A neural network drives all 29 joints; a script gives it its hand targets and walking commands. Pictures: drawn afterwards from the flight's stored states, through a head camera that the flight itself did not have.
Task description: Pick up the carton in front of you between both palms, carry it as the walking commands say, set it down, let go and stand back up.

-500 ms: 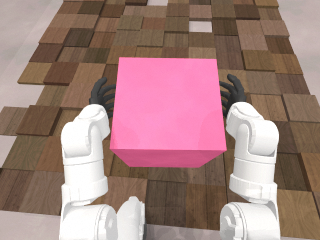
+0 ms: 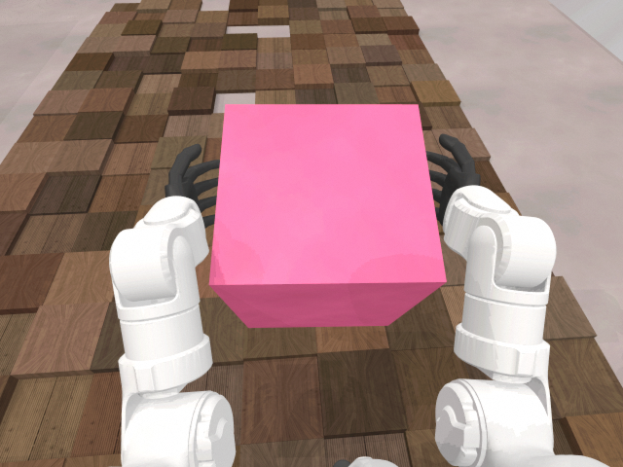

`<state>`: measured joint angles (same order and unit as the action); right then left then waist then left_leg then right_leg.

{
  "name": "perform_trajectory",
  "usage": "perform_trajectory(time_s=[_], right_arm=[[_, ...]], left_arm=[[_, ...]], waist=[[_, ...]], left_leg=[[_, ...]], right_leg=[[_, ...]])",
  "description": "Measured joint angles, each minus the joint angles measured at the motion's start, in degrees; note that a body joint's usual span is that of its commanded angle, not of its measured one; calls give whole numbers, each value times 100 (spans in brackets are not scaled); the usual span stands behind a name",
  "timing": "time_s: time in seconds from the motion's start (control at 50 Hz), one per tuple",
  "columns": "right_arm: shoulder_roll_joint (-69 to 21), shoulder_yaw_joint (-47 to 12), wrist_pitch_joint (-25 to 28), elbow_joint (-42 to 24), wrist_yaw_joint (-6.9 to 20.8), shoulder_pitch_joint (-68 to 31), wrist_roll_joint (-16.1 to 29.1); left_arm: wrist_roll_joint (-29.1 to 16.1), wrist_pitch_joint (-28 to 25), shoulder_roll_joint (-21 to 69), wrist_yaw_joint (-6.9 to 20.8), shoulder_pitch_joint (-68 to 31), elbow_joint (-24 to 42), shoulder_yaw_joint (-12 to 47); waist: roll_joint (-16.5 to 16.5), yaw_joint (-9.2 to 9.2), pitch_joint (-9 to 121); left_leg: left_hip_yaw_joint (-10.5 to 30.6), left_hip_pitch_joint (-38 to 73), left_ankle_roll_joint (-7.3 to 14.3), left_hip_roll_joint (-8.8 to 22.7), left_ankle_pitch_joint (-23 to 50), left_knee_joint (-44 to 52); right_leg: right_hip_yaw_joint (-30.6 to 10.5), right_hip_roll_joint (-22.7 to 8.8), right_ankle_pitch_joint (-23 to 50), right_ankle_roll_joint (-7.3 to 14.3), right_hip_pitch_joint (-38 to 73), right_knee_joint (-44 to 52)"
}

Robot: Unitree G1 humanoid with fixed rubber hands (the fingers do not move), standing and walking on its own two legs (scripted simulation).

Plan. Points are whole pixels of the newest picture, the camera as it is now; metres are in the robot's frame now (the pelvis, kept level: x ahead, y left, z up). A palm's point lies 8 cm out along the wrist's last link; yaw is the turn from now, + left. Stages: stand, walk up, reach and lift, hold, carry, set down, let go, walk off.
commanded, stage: carry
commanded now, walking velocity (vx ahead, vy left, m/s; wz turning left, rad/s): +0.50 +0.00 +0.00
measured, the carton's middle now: (320, 233) +0.38 -0.03 +0.10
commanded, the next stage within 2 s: none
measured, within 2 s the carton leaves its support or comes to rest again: neither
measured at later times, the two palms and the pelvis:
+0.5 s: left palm (228, 94) +0.64 +0.09 +0.14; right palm (411, 90) +0.63 -0.21 +0.14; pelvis +0.27 -0.04 +0.01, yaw -1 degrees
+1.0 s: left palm (233, 38) +0.74 +0.08 +0.19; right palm (406, 25) +0.75 -0.22 +0.20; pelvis +0.40 -0.09 +0.04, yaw +1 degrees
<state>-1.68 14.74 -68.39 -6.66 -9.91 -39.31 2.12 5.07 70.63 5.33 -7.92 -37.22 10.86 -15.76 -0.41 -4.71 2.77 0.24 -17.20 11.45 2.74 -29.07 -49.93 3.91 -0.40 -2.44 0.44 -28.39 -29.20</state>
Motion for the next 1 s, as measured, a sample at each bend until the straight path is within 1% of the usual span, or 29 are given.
perform_trajectory(time_s=[0.02,0.06,0.08,0.12,0.18,0.22,0.26,0.3,0.36,0.38,0.4,0.42,0.44,0.46,0.48,0.5,0.52,0.54,0.58,0.6,0.64,0.66,0.68,0.7,0.74,0.82,0.86,0.92,1.0], right_arm=[[79,-7,-2,202,22,-59,9],[81,29,-93,459,36,-35,-17],[21,48,-151,502,35,-2,-62],[-121,76,-216,451,34,59,-179],[-297,100,-175,172,40,130,-321],[-365,99,-105,-50,52,173,-381],[-399,90,-52,-271,60,209,-413],[-408,75,-29,-463,64,231,-428],[-379,44,-44,-636,67,243,-442],[-371,28,-54,-645,67,247,-446],[-380,4,-59,-612,67,248,-455],[-407,-19,-61,-560,66,248,-478],[-427,-25,-44,-514,64,224,-514],[-422,-40,-26,-438,54,186,-535],[-412,-76,-20,-350,7,175,-537],[-403,-70,-36,-302,-8,193,-525],[-389,-47,-62,-299,-15,226,-486],[-371,-21,-81,-327,-21,258,-435],[-343,23,-64,-405,-31,295,-322],[-333,36,-41,-442,-37,298,-271],[-316,54,2,-492,-47,265,-190],[-299,68,7,-511,-51,229,-161],[-268,83,2,-521,-52,193,-134],[-229,95,-13,-514,-53,166,-109],[-170,110,-63,-427,-46,109,-88],[-114,106,-189,-108,26,-42,-200],[-136,130,-248,60,75,-80,-319],[-203,194,-303,318,142,-64,-525],[-311,247,-236,697,211,120,-751]], left_arm=[[34,-29,5,-15,-16,-170,21],[13,45,17,-37,65,-393,30],[-17,109,16,-58,137,-408,9],[-103,153,31,-87,271,-339,-65],[-245,56,34,-96,327,-180,-159],[-343,-53,13,-99,317,-83,-165],[-428,-141,-17,-103,287,8,-138],[-496,-189,-54,-108,240,87,-102],[-556,-196,-110,-116,160,131,-44],[-564,-182,-129,-118,153,131,-31],[-570,-150,-154,-119,170,137,-33],[-576,-107,-193,-114,188,136,-39],[-579,-83,-247,-97,132,82,-42],[-575,-77,-290,-78,70,-3,-57],[-559,-62,-298,-82,52,-65,-63],[-515,-34,-261,-78,55,-99,-83],[-460,-3,-195,-78,65,-96,-104],[-400,19,-121,-78,74,-60,-121],[-287,26,6,-71,88,73,-146],[-242,18,47,-64,94,150,-150],[-185,-5,89,-51,104,287,-144],[-166,-16,95,-46,91,326,-131],[-148,-36,103,-43,79,338,-107],[-129,-61,116,-42,80,324,-79],[-86,-55,118,-45,70,255,-41],[-73,83,30,-88,17,29,-5],[-93,150,-29,-106,-10,-152,11],[-132,199,-111,-115,-58,-539,29],[-155,138,-161,-117,-19,-1107,25]], waist=[[116,125,-14],[188,319,-36],[164,397,-52],[180,518,-139],[162,661,-276],[137,733,-330],[110,783,-363],[87,812,-373],[90,795,-362],[108,767,-370],[127,718,-389],[124,646,-400],[31,538,-448],[-45,448,-517],[-78,354,-563],[-73,262,-597],[-46,184,-630],[-9,122,-663],[53,26,-720],[74,-7,-735],[125,-52,-736],[154,-47,-723],[204,-31,-704],[274,11,-674],[329,149,-556],[252,462,-256],[207,582,-114],[140,668,75],[63,689,236]], left_leg=[[123,-260,-225,-8,-10,-745],[131,-835,-555,-104,248,-1908],[46,-1112,-672,-154,418,-2251],[-92,-1631,-816,-167,697,-2533],[-228,-2330,-917,-150,869,-2540],[-289,-2704,-934,-136,917,-2413],[-359,-2960,-922,-146,1008,-2133],[-444,-3059,-895,-202,1236,-1593],[-644,-2785,-852,-394,1869,-127],[-737,-2541,-822,-473,2155,453],[-856,-2176,-779,-537,2652,1121],[-937,-1776,-645,-565,2880,1596],[-964,-1641,-509,-621,2585,1601],[-978,-1581,-414,-658,2318,1512],[-973,-1502,-361,-679,2148,1495],[-949,-1398,-347,-689,2060,1546],[-916,-1282,-374,-681,2035,1639],[-886,-1170,-416,-662,2037,1743],[-828,-965,-436,-610,2027,1937],[-802,-874,-448,-579,2017,2023],[-733,-725,-501,-495,1976,2141],[-694,-677,-540,-446,1932,2141],[-639,-639,-584,-388,1862,2091],[-580,-586,-633,-320,1788,2055],[-532,-499,-728,-231,1766,2032],[-500,-445,-830,-188,1880,1862],[-483,-332,-876,-180,1846,1916],[-472,-164,-889,-179,1746,2049],[-492,-72,-870,-194,1727,2042]], right_leg=[[48,106,-400,168,-15,-316],[74,195,-881,379,122,-514],[64,187,-789,438,234,-442],[56,216,-975,462,463,-319],[50,245,-1196,510,797,-66],[43,260,-1303,546,1014,80],[24,270,-1433,555,1243,205],[-8,276,-1589,542,1475,305],[-1,297,-1867,514,1768,218],[44,310,-1937,494,1812,2],[124,314,-1978,439,1811,-374],[214,294,-1969,351,1719,-943],[131,271,-2207,179,1438,-1819],[-81,324,-2470,39,1069,-2798],[-257,385,-2612,-19,718,-3624],[-358,405,-2674,-18,425,-4178],[-406,383,-2678,-1,182,-4466],[-433,331,-2645,17,-22,-4538],[-461,195,-2619,20,-279,-4123],[-465,131,-2661,2,-321,-3678],[-442,80,-2828,-33,-215,-2458],[-398,84,-2685,-26,-106,-1855],[-311,104,-2100,-23,43,-1459],[-230,153,-1649,-10,175,-1263],[-159,229,-1652,35,355,-1132],[-98,254,-1889,157,594,-1010],[-58,257,-1920,206,688,-990],[7,247,-2001,215,804,-996],[26,221,-2126,169,972,-929]])
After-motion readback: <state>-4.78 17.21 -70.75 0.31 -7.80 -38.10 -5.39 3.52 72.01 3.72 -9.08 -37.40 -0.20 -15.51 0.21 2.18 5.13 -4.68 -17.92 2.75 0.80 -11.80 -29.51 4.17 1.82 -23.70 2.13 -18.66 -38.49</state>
